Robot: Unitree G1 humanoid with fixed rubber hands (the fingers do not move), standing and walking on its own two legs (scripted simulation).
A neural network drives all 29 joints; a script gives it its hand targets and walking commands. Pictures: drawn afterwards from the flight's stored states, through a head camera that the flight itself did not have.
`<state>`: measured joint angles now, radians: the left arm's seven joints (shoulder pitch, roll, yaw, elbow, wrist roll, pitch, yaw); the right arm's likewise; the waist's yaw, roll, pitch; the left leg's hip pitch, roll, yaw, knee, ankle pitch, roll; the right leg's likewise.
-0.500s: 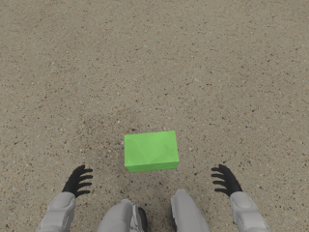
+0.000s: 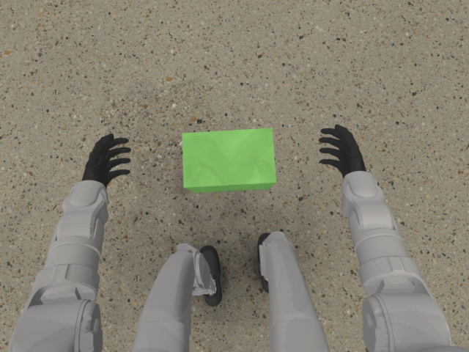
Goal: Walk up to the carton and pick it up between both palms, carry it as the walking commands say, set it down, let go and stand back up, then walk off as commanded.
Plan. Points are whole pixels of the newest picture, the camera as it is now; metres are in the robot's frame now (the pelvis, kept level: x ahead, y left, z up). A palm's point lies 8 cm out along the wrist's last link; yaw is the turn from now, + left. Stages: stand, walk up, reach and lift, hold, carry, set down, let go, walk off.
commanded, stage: reach and lift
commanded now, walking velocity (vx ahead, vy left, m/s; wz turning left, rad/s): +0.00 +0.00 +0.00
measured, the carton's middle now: (229, 163) +0.46 +0.01 -0.57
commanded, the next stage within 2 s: none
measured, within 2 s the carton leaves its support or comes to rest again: neither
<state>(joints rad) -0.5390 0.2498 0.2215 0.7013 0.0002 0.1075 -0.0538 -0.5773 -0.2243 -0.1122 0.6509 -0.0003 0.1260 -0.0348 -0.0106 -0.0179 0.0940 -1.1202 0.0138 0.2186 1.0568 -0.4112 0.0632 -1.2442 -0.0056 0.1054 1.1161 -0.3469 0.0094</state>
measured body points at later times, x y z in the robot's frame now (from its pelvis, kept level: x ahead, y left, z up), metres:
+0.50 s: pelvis -0.01 +0.00 -0.03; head +0.31 -0.03 +0.29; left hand +0.45 +0.22 -0.17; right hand +0.46 -0.22 -0.18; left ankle +0.04 +0.09 -0.64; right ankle +0.08 -0.11 -0.64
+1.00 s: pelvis -0.09 -0.02 -0.19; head +0.29 -0.03 +0.03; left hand +0.46 +0.22 -0.35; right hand +0.46 -0.23 -0.37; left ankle +0.04 +0.09 -0.64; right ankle +0.08 -0.12 -0.64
